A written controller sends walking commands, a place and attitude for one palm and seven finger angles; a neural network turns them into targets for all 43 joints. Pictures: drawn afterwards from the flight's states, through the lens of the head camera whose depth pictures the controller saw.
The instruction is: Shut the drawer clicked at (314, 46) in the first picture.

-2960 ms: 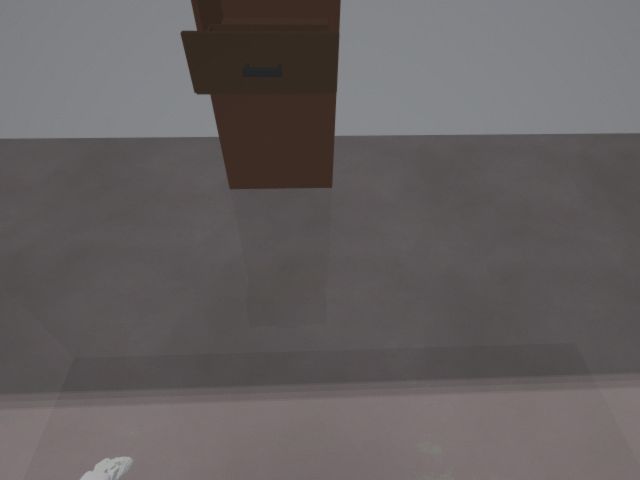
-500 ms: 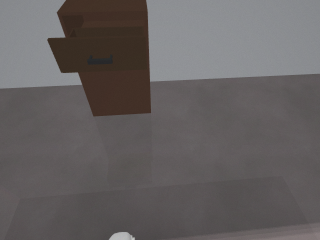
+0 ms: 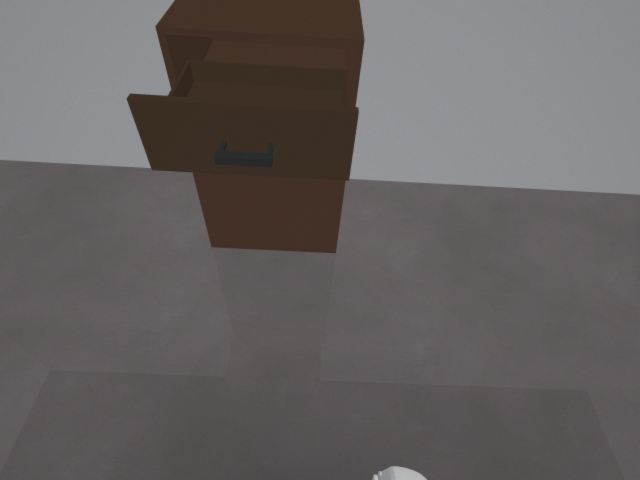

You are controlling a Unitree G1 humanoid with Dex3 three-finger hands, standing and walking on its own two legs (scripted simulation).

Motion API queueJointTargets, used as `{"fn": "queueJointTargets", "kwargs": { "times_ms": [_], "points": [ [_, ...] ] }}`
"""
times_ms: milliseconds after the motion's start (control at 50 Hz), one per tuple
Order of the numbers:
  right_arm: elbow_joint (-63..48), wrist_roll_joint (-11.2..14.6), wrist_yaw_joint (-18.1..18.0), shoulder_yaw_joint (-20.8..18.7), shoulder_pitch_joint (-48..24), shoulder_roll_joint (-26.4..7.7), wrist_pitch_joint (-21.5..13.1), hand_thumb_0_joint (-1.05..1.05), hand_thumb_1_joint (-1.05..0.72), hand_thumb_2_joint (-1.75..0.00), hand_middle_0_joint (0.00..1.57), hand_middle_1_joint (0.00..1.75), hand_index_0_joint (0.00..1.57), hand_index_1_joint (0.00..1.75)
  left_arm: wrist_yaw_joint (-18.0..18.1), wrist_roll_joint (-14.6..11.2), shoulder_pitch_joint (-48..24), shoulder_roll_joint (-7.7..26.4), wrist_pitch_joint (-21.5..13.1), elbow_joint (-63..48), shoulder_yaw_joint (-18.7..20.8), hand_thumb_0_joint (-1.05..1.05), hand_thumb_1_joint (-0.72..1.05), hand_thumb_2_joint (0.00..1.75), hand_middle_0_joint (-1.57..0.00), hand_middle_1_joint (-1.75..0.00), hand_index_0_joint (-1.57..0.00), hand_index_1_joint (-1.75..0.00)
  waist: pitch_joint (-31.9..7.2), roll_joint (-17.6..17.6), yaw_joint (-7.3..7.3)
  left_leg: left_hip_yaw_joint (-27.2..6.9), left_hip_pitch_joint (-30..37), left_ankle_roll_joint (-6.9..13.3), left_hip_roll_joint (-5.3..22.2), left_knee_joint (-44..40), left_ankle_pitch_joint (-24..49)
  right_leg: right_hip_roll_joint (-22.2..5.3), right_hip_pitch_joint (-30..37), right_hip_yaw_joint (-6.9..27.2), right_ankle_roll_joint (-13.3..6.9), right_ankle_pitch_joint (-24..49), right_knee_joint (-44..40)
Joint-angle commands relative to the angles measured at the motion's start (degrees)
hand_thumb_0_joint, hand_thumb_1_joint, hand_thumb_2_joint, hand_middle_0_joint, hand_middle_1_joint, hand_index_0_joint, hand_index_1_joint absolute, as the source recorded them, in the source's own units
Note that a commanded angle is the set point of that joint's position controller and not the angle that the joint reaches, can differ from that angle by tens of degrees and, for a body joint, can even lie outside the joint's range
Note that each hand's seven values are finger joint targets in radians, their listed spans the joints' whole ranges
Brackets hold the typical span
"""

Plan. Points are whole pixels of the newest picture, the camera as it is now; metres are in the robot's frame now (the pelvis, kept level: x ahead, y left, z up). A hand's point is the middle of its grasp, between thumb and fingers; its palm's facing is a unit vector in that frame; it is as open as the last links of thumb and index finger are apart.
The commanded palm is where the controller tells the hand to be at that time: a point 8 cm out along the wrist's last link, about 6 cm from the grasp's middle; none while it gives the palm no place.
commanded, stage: walk to a spot facing it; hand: left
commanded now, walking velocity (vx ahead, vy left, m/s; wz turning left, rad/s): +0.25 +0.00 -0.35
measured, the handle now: (245, 152) +0.72 +0.21 -0.04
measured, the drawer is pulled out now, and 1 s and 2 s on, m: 0.29 0.29 0.29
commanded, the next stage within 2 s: take the last steps up to it in 0.02 s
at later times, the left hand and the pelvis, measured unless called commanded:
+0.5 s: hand (258, 403) +0.25 +0.11 -0.16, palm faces +0.03 -0.97 -0.23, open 7.1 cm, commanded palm none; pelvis +0.18 -0.07 +0.00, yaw -1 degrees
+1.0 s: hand (218, 407) +0.25 +0.18 -0.18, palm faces +0.13 -0.98 -0.13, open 7.4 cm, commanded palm none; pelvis +0.32 +0.02 +0.00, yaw +2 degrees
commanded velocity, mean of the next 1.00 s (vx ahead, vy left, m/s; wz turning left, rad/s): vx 0.26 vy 0.03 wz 0.07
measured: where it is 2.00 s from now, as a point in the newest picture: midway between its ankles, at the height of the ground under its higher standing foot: (307, 449)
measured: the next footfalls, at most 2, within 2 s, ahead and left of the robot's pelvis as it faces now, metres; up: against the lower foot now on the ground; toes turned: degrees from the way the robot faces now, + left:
right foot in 0.30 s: +0.25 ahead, -0.16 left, +0.00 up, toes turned -12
left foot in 0.86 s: +0.37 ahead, +0.09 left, +0.00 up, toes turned +12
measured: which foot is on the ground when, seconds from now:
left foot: down 0.00-0.32, up 0.34-0.84, down 0.86-1.00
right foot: up 0.00-0.28, down 0.30-0.86, up 0.88-1.00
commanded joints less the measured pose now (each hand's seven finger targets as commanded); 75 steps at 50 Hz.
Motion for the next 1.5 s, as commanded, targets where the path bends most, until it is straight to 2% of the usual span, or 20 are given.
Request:
{"fn": "queueJointTargets", "kwargs": {
  "times_ms": [0,200,260,300,360,400,460,700,760,800,820,840,860,920,1000,1200,1320,1360,1400,1480],
  "points": [
    [0.88,-0.14,-0.32,0.03,6.91,-4.75,-0.42,0.0,-0.9,-0.9,0.2,0.3,0.2,0.3,-0.17,0.37,1.68,0.04,0.21,-3.54,0.06,0.0,0.9,0.9,-0.2,-0.3,-0.2,-0.3,0.66,6.68,0.11,-8.36,2.42,5.75,15.19,-17.26,15.46,-2.26,-5.92,1.83,1.15,5.97,-4.44],
    [4.33,-0.94,-0.23,-0.37,12.78,-6.72,1.05,0.0,-0.9,-0.9,0.2,0.3,0.2,0.3,-0.32,0.08,-10.93,1.71,-0.25,-8.17,0.1,0.0,0.9,0.9,-0.2,-0.3,-0.2,-0.3,4.14,8.28,-2.67,-4.74,6.98,4.78,15.94,-10.98,22.16,1.55,2.02,-3.51,-0.76,6.04,-31.16],
    [4.68,-0.38,0.16,-0.13,11.76,-6.24,1.26,0.0,-0.9,-0.9,0.2,0.3,0.2,0.3,-0.05,0.64,1.17,5.73,-1.64,-4.65,1.3,0.0,0.9,0.9,-0.2,-0.3,-0.2,-0.3,-2.25,2.56,3.57,-1.98,0.33,1.5,11.42,6.93,20.5,3.33,23.12,-3.82,-2.05,9.49,-39.28],
    [2.16,0.35,0.76,0.64,13.91,-2.33,1.43,0.0,-0.9,-0.9,0.2,0.3,0.2,0.3,0.71,-0.07,11.81,16.45,-2.62,-2.45,3.42,0.0,0.9,0.9,-0.2,-0.3,-0.2,-0.3,-13.22,-16.37,5.14,-2.55,-18.53,-2.4,0.21,39.39,-19.76,-20.49,38.63,29.43,-10.76,12.97,-51.77],
    [1.93,-0.13,0.79,-0.2,7.77,-2.57,2.47,0.0,-0.9,-0.9,0.2,0.3,0.2,0.3,1.39,-0.59,-0.35,10.39,-2.23,-5.36,1.91,0.0,0.9,0.9,-0.2,-0.3,-0.2,-0.3,-2.09,-5.49,2.24,-10.8,-21.54,-1.62,6.03,48.04,-9.11,-17.67,20.64,22.27,-9.47,-2.49,-57.39],
    [2.97,-0.62,1.07,-0.03,9.48,-1.13,3.51,0.0,-0.9,-0.9,0.2,0.3,0.2,0.3,1.5,-0.5,-4.16,6.19,-2.72,-6.34,0.5,0.0,0.9,0.9,-0.2,-0.3,-0.2,-0.3,-0.02,-2.49,-0.95,-10.87,-18.23,-2.5,7.09,44.53,-2.12,-13.32,13.68,10.67,-6.71,2.1,-58.43],
    [4.18,-0.93,1.3,-0.07,12.08,0.29,4.55,0.0,-0.9,-0.9,0.2,0.3,0.2,0.3,1.57,-0.21,-2.12,3.85,-3.45,-5.35,0.13,0.0,0.9,0.9,-0.2,-0.3,-0.2,-0.3,0.41,-3.51,-2.43,-9.51,-17.93,-3.67,6.6,40.23,1.87,-10.27,12.61,3.56,-5.67,8.96,-59.12],
    [-2.81,-0.7,3.09,0.18,-3.74,-1.02,3.8,0.0,-0.9,-0.9,0.2,0.3,0.2,0.3,1.52,0.29,5.29,6.75,-3.59,-1.47,0.3,0.0,0.9,0.9,-0.2,-0.3,-0.2,-0.3,3.09,-4.61,1.47,-5.13,-18.62,-4.18,5.82,13.84,0.67,-12.96,21.55,1.29,-7.81,9.73,-58.9],
    [-3.08,-0.52,3.03,0.22,-2.57,-1.62,3.28,0.0,-0.9,-0.9,0.2,0.3,0.2,0.3,1.55,0.43,4.72,7.79,-2.88,-1.26,0.81,0.0,0.9,0.9,-0.2,-0.3,-0.2,-0.3,2.95,-4.49,0.53,-3.83,-10.64,-2.8,4.44,8.53,-2.02,-13.25,19.16,0.59,-7.51,7.89,-55.69],
    [-0.71,-0.76,2.48,-0.12,5.3,-3.31,2.6,0.0,-0.9,-0.9,0.2,0.3,0.2,0.3,1.47,0.03,3.36,7.09,-2.3,-1.25,0.79,0.0,0.9,0.9,-0.2,-0.3,-0.2,-0.3,0.27,0.12,-3.21,-2.15,3.73,-2.37,2.33,0.8,0.87,-9.03,13.34,-3.85,-5.05,6.93,-45.92],
    [1.13,-1.14,1.88,-1.21,12.48,-8.12,2.16,0.0,-0.9,-0.9,0.2,0.3,0.2,0.3,1.14,-0.12,4.12,4.82,-2.08,-1.86,0.25,0.0,0.9,0.9,-0.2,-0.3,-0.2,-0.3,-3.67,11.42,-5.86,-11.05,13.54,-0.28,8.21,-3.67,-1.68,-3.69,7.33,-7.72,-2.53,2.63,-31.83],
    [2.02,-1.23,1.08,-2.55,17.94,-13.44,2.03,0.0,-0.9,-0.9,0.2,0.3,0.2,0.3,0.83,-0.6,3.45,2.01,-2.17,-3.67,-0.37,0.0,0.9,0.9,-0.2,-0.3,-0.2,-0.3,-6.3,24.79,-7.18,-29.51,20.0,4.83,21.01,-11.36,1.15,3.44,-4.49,-10.06,0.23,-14.71,-15.36],
    [2.62,-0.82,0.4,-2.19,19.29,-13.54,2.65,0.0,-0.9,-0.9,0.2,0.3,0.2,0.3,1.17,-0.04,-0.36,3.3,-2.21,-5.29,-0.25,0.0,0.9,0.9,-0.2,-0.3,-0.2,-0.3,-4.7,17.81,-7.68,-31.57,19.24,7.91,23.78,-12.87,5.0,2.83,-9.22,-3.26,-0.82,-16.66,-5.84],
    [0.3,-0.33,-0.46,0.01,8.77,-6.77,1.53,0.0,-0.9,-0.9,0.2,0.3,0.2,0.3,0.65,-0.11,-1.24,2.46,-1.91,-3.37,0.01,0.0,0.9,0.9,-0.2,-0.3,-0.2,-0.3,-1.49,6.45,-3.31,-21.31,8.67,6.59,19.38,-13.34,14.66,-1.2,-6.97,1.15,-0.95,-5.49,0.22],
    [0.48,-0.13,-0.74,0.58,7.61,-3.96,0.29,0.0,-0.9,-0.9,0.2,0.3,0.2,0.3,0.99,0.11,2.59,0.6,-0.28,-1.69,0.08,0.0,0.9,0.9,-0.2,-0.3,-0.2,-0.3,-2.22,6.2,-0.24,-11.34,5.29,4.79,14.75,-14.4,28.17,-0.76,-2.99,1.63,0.77,2.14,-2.46],
    [4.08,-0.71,-0.96,0.58,13.18,-4.47,0.96,0.0,-0.9,-0.9,0.2,0.3,0.2,0.3,0.98,0.04,-9.59,1.86,1.02,-6.61,-0.15,0.0,0.9,0.9,-0.2,-0.3,-0.2,-0.3,2.12,6.56,-2.16,-11.4,10.01,7.34,15.15,-15.1,27.18,0.04,-5.89,0.51,0.96,3.27,-18.16],
    [5.83,-0.91,-1.48,1.4,12.85,-3.09,2.17,0.0,-0.9,-0.9,0.2,0.3,0.2,0.3,2.17,-0.29,-9.59,0.7,0.52,-6.41,-0.99,0.0,0.9,0.9,-0.2,-0.3,-0.2,-0.3,1.34,5.57,-1.35,-9.17,5.4,4.06,13.19,-6.69,37.45,2.88,10.0,-0.77,-0.28,6.45,-35.42],
    [6.17,-0.13,-1.48,1.58,13.01,-2.14,2.33,0.0,-0.9,-0.9,0.2,0.3,0.2,0.3,2.74,-0.26,-3.3,3.34,-0.25,-4.04,-0.62,0.0,0.9,0.9,-0.2,-0.3,-0.2,-0.3,-2.45,1.59,0.98,-7.22,2.08,-0.5,8.81,-0.53,26.85,0.62,21.48,1.98,-0.25,26.74,-44.7],
    [5.99,0.9,-1.17,1.27,15.66,-0.13,3.4,0.0,-0.9,-0.9,0.2,0.3,0.2,0.3,3.25,-0.85,-2.05,8.03,-0.59,-3.12,-0.2,0.0,0.9,0.9,-0.2,-0.3,-0.2,-0.3,-6.66,-2.52,-1.04,-5.85,-4.92,-4.52,2.62,1.69,-3.65,-12.54,28.62,12.73,-7.64,57.07,-40.57],
    [5.48,0.71,-1.48,0.42,13.5,0.19,5.89,0.0,-0.9,-0.9,0.2,0.3,0.2,0.3,4.13,-0.58,-5.09,8.06,-0.15,-4.01,0.16,0.0,0.9,0.9,-0.2,-0.3,-0.2,-0.3,-7.49,-9.86,-0.64,-7.4,-4.49,-5.4,2.0,15.65,-18.14,-14.81,23.56,13.65,-12.72,58.2,-45.38]
  ]
}}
